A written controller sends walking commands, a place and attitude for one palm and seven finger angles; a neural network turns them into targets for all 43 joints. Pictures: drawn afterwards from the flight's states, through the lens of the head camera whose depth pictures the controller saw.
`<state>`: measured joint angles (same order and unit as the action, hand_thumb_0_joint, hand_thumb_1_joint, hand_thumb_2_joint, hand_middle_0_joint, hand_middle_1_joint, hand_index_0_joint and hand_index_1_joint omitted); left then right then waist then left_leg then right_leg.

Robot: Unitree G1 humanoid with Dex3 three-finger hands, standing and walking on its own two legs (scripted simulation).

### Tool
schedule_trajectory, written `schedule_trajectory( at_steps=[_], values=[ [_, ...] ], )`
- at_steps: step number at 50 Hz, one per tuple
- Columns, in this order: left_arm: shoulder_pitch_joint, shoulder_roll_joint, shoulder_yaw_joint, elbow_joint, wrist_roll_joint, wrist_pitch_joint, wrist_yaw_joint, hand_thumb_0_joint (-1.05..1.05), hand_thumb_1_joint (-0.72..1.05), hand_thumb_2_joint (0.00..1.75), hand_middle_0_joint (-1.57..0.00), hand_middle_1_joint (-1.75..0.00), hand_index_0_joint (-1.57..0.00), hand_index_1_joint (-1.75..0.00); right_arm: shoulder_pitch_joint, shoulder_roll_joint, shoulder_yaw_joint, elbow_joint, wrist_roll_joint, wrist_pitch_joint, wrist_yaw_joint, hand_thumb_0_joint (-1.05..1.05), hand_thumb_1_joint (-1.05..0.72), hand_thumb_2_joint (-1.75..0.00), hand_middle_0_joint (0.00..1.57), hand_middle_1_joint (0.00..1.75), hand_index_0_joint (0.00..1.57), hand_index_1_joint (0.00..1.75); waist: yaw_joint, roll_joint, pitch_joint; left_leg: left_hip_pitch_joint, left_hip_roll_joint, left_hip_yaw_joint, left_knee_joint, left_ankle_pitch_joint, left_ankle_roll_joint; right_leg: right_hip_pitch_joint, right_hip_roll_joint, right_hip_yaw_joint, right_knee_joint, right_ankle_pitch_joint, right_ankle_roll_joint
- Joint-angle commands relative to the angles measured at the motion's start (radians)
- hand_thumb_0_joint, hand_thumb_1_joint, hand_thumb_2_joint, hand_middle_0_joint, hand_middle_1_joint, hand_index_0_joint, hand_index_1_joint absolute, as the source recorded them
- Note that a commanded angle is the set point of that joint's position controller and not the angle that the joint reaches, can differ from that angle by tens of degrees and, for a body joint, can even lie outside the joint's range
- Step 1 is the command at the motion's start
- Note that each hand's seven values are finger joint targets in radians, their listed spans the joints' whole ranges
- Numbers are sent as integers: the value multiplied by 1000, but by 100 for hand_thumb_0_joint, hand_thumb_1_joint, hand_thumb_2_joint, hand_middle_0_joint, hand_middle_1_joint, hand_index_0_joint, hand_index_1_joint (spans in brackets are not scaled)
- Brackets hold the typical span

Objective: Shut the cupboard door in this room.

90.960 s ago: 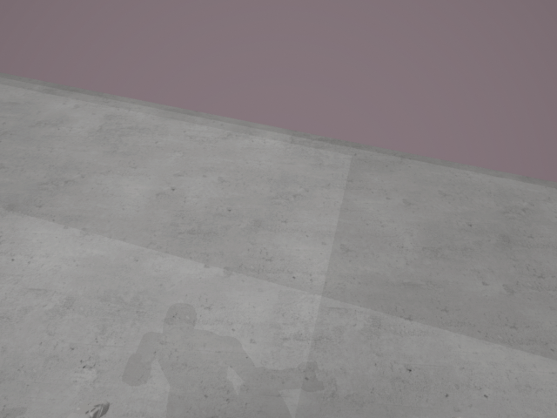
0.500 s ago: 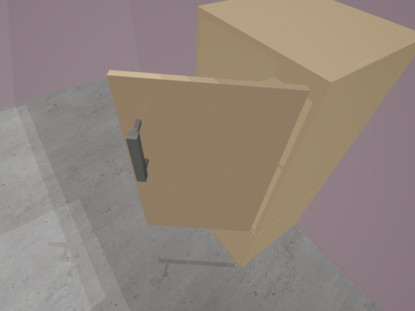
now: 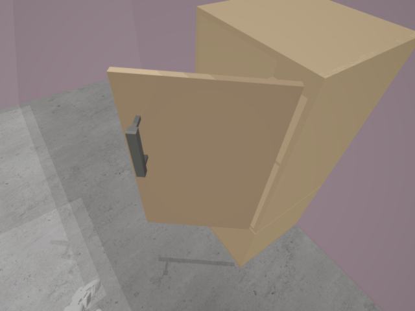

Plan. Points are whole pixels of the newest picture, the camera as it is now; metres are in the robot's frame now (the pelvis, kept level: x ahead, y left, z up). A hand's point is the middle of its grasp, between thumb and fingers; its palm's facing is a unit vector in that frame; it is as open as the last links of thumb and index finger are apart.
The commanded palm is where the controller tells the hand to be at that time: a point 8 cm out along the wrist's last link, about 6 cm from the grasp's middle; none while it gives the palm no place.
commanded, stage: raise the hand and make a fist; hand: left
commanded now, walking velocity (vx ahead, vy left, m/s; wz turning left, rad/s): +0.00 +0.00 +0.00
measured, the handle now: (139, 147) +0.44 +0.18 +0.06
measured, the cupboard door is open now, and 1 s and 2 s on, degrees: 51 51 51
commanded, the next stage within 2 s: bring the fist close to the handle in 1.80 s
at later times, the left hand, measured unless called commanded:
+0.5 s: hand (118, 291) +0.16 +0.16 +0.00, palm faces +0.08 -0.99 -0.08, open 5.2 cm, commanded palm +0.14 +0.22 -0.02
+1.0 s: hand (115, 259) +0.21 +0.18 +0.01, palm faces -0.06 -1.00 -0.04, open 3.3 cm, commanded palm +0.18 +0.24 +0.03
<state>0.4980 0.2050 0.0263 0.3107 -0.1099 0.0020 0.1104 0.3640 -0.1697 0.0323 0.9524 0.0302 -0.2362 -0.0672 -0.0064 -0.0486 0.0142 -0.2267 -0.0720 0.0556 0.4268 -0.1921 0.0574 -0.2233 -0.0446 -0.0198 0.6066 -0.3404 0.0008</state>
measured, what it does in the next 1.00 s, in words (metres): lowers itself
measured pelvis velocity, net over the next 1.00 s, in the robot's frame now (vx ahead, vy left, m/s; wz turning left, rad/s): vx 0.01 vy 0.01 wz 0.00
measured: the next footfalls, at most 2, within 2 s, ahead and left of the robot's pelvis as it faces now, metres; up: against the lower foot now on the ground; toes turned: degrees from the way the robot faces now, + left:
none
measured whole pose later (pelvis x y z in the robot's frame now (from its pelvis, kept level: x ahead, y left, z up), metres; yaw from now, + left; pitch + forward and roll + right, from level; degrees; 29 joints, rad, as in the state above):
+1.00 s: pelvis +0.01 +0.01 -0.06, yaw +0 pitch +11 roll -3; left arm 0.52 0.25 0.10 -0.22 -0.27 -0.30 -0.25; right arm 0.25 -0.25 -0.01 0.51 0.04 -0.20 -0.06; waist 0.02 0.03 -0.12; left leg -0.73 -0.05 0.01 1.02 -0.48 0.08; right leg -0.67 0.03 -0.06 0.97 -0.49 -0.01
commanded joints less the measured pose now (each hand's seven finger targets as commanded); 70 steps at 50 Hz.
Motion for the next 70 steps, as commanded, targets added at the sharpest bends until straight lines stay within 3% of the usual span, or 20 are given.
schedule_trajectory(
  at_steps=[1, 4, 6, 9, 11, 13, 16, 20, 23, 27, 30, 34, 39, 42, 46, 52, 56, 62, 66, 70],
  values=[
    [-195, -19, -36, -305, -42, -176, -27, 0, 90, 90, -31, -42, -31, -42, -152, -217, -63, -262, 8, -140, 28, 0, -90, -90, 20, 30, 20, 30, -56, 48, 81, -119, 96, -168, 25, -218, -71, -246, 30, -64, -90, -18, -27],
    [104, -11, 105, -38, -89, -371, -162, 0, 90, 90, -36, -48, -36, -48, -188, -206, -87, -350, -17, -127, 55, 0, -90, -90, 20, 30, 20, 30, 37, -189, -5, -335, 48, -108, 244, -171, -70, -373, 30, -54, 13, -170, -41],
    [145, 23, 144, -28, -166, -522, -315, 0, 90, 90, -40, -52, -40, -52, -238, -208, -104, -407, -19, -101, 60, 0, -90, -90, 20, 30, 20, 30, 56, -361, 13, -530, 31, -64, 375, -249, -84, -424, 4, 48, 38, -365, -34],
    [154, 120, 239, -33, -207, -583, -463, 0, 90, 90, -46, -58, -46, -58, -277, -219, -123, -528, 10, -75, 75, 0, -90, -90, 20, 30, 20, 30, 78, -210, -59, -631, 2, -31, 480, -288, -75, -371, -37, 184, 82, -360, -19],
    [95, 171, 273, -189, -219, -540, -472, 0, 90, 90, -49, -62, -49, -62, -307, -215, -115, -595, 21, -58, 69, 0, -90, -90, 20, 30, 20, 30, 96, -6, -112, -638, -8, -16, 490, -318, -58, -370, -36, 217, 79, -443, -18],
    [-28, 200, 270, -402, -224, -531, -432, 0, 90, 90, -53, -66, -53, -66, -299, -213, -109, -636, 12, -58, 58, 0, -90, -90, 20, 30, 20, 30, 70, 160, -186, -600, 11, -41, 495, -342, -46, -439, -7, 202, 131, -490, -37],
    [-187, 217, 234, -755, -204, -627, -343, 0, 90, 90, -58, -72, -58, -72, -234, -189, -98, -620, -4, -90, 46, 0, -90, -90, 20, 30, 20, 30, 8, 261, -306, -485, 40, -91, 534, -285, -24, -500, 29, 162, 193, -332, -44],
    [-168, 147, 113, -767, -193, -714, -346, 0, 90, 90, -66, -80, -66, -80, -192, -205, -87, -534, -5, -114, 21, 0, -90, -90, 20, 30, 20, 30, -68, 191, -262, -510, 63, -125, 624, -206, -15, -573, 50, 143, 241, -170, -31],
    [-143, 149, 95, -616, -192, -642, -418, 0, 90, 90, -71, -86, -71, -86, -165, -213, -79, -511, 3, -110, 3, 0, -90, -90, 20, 30, 20, 30, -92, 85, -230, -562, 66, -130, 654, -167, -9, -544, 42, 142, 237, -50, 3],
    [66, 185, 196, -433, -189, -358, -480, 0, 90, 90, -79, -94, -79, -94, -181, -199, -92, -568, 34, -43, -5, 0, -90, -90, 20, 30, 20, 30, 21, -9, -316, -560, 54, -105, 579, -83, -10, -331, 10, 176, 178, 79, 44],
    [74, 200, 290, -606, -240, -256, -446, 0, 90, 90, -84, -100, -84, -100, -207, -165, -83, -627, 32, -5, -5, 0, -90, -90, 20, 30, 20, 30, 74, -17, -424, -484, 46, -107, 516, -8, -23, -180, -12, 154, 187, 256, 65],
    [90, 158, 317, -715, -252, -337, -339, 0, 90, 90, -92, -108, -92, -108, -178, -134, -78, -609, 7, -8, 1, 0, -90, -90, 20, 30, 20, 30, 81, -4, -402, -396, 54, -113, 467, 148, -35, -177, 33, 34, 276, 542, 18],
    [39, 70, 149, -662, -207, -466, -366, 0, 90, 90, -101, -118, -101, -118, -145, -174, -81, -568, -3, -37, 19, 0, -90, -90, 20, 30, 20, 30, 9, 73, -296, -362, 67, -124, 485, 158, -39, -414, 64, -23, 313, 295, -12],
    [22, 87, 112, -662, -202, -444, -405, 0, 90, 90, -106, -124, -106, -124, -141, -202, -88, -579, 4, -47, 17, 0, -90, -90, 20, 30, 20, 30, -8, 82, -294, -344, 76, -141, 469, 86, -39, -445, 69, -26, 279, 154, -22],
    [-6, 191, 196, -806, -187, -402, -371, 0, 90, 90, -113, -132, -113, -132, -136, -202, -88, -613, 13, -39, 5, 0, -90, -90, 20, 30, 20, 30, 31, 122, -424, -255, 83, -160, 413, 135, -51, -366, 71, -36, 267, 145, -30],
    [-50, 159, 218, -782, -194, -363, -263, 0, 90, 90, -124, -144, -124, -144, -161, -191, -62, -616, 11, -1, 4, 0, -90, -90, 20, 30, 20, 30, 26, 130, -264, -251, 106, -203, 318, -10, -73, -391, 87, -68, 230, 43, -36],
    [-94, 106, 117, -683, -171, -280, -291, 0, 90, 90, -130, -150, -130, -150, -156, -210, -47, -622, 21, 1, 5, 0, -90, -90, 20, 30, 20, 30, -9, 118, -154, -279, 112, -230, 259, -192, -68, -407, 83, -67, 181, -26, -32],
    [-211, 231, 204, -736, -157, -220, -301, 0, 90, 90, -130, -150, -130, -150, -158, -213, -33, -618, 15, -19, -6, 0, -90, -90, 20, 30, 20, 30, 9, 113, -213, -223, 100, -214, 234, -151, -52, -305, 79, -48, 128, 11, -37],
    [-277, 225, 238, -787, -176, -266, -269, 0, 90, 90, -130, -150, -130, -150, -171, -195, -17, -602, 11, -33, -4, 0, -90, -90, 20, 30, 20, 30, 24, 189, -221, -163, 103, -218, 208, -105, -73, -289, 81, -57, 124, 29, -45],
    [-281, 188, 208, -698, -183, -246, -281, 0, 90, 90, -130, -150, -130, -150, -170, -203, -18, -575, 15, -43, 1, 0, -90, -90, 20, 30, 20, 30, 10, 167, -179, -170, 99, -207, 197, -122, -67, -278, 78, -56, 91, 32, -39]
  ],
)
